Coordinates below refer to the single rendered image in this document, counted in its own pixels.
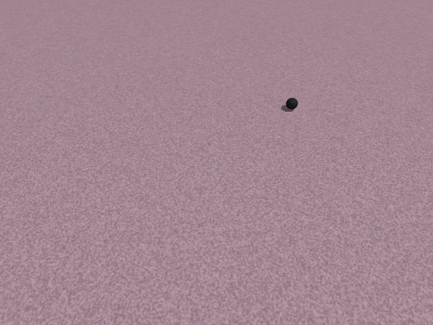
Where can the ball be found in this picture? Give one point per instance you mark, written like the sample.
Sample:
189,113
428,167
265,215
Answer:
292,103

